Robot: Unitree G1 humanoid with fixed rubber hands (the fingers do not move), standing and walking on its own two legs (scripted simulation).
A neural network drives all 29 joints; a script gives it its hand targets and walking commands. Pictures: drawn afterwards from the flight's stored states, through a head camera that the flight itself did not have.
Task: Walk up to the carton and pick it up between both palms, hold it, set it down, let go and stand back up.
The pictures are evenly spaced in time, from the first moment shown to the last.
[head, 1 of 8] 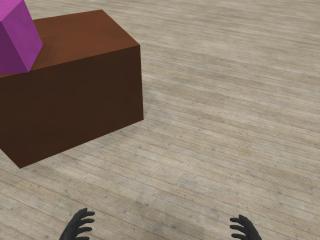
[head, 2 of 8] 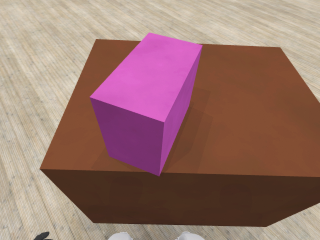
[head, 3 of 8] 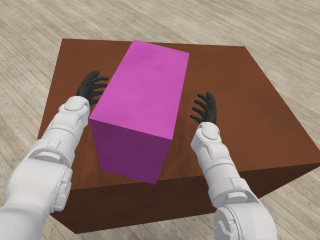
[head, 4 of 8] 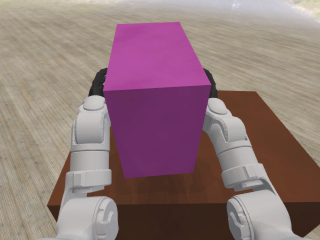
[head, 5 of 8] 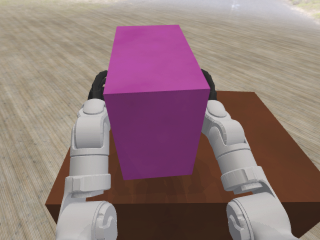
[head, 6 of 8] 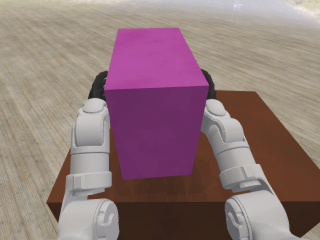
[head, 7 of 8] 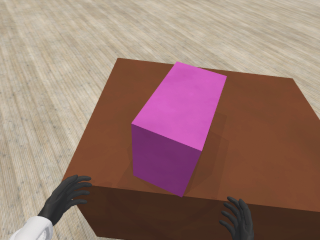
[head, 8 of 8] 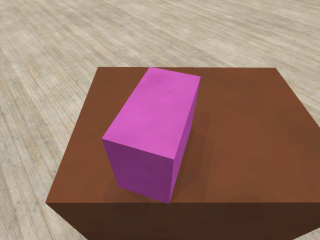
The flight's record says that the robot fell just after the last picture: no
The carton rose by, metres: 0.21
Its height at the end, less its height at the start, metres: +0.00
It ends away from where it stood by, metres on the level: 0.02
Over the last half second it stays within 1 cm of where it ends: yes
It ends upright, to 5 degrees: yes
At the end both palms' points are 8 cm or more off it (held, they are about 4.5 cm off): yes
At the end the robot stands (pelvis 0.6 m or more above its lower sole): yes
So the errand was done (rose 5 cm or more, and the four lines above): yes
